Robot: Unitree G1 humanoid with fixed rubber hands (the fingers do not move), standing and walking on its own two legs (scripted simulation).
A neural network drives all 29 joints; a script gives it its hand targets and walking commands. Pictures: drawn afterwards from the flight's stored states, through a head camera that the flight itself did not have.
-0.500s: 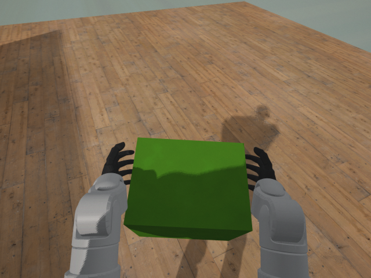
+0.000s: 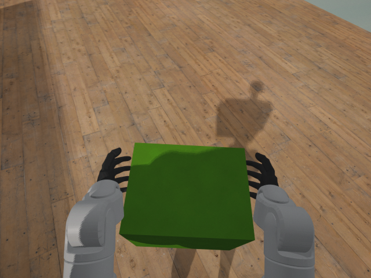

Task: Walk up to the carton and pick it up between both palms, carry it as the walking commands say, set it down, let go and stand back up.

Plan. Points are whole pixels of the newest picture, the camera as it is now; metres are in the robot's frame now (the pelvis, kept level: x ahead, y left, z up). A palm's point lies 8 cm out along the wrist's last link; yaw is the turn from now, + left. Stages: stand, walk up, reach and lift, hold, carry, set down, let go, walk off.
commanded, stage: carry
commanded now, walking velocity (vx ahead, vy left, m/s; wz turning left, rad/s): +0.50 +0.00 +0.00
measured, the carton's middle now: (186, 201) +0.28 -0.01 +0.00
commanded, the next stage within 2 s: none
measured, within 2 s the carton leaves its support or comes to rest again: neither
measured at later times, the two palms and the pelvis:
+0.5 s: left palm (132, 83) +0.57 +0.14 +0.09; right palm (236, 78) +0.62 -0.16 +0.09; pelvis +0.33 -0.05 +0.00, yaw +6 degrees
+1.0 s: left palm (140, 23) +0.93 +0.15 +0.10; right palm (220, 24) +0.94 -0.15 +0.10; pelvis +0.67 -0.01 +0.00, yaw +3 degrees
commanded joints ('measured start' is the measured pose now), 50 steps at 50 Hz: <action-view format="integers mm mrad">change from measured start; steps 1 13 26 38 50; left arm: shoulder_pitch -331 -298 -345 -404 -334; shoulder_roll -990 -884 -964 -940 -939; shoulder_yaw -585 -551 -602 -600 -592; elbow -94 -62 -110 -112 -118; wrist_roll -336 -329 -389 -380 -343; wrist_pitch -35 22 -35 9 -11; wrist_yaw -232 -235 -277 -266 -244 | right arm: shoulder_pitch -395 -394 -337 -377 -353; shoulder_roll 971 856 993 961 931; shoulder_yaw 609 589 571 555 601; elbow -123 -127 -57 -57 -109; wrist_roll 396 366 330 354 377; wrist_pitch -20 40 -27 0 -6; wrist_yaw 278 267 263 264 291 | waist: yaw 11 63 47 -2 -1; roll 132 -66 -131 144 171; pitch -220 -291 -192 -312 -145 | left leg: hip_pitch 304 -87 -278 479 321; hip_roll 257 103 37 393 222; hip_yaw -249 26 -62 -593 -96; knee -190 519 283 -61 -113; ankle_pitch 167 264 24 288 343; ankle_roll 73 -83 -84 174 39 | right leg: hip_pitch -88 606 521 -220 -29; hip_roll -14 -117 -192 -10 15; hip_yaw -27 110 3 81 -108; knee -172 -517 -730 335 -363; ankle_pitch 105 99 381 -123 224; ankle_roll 4 -128 -129 -10 -10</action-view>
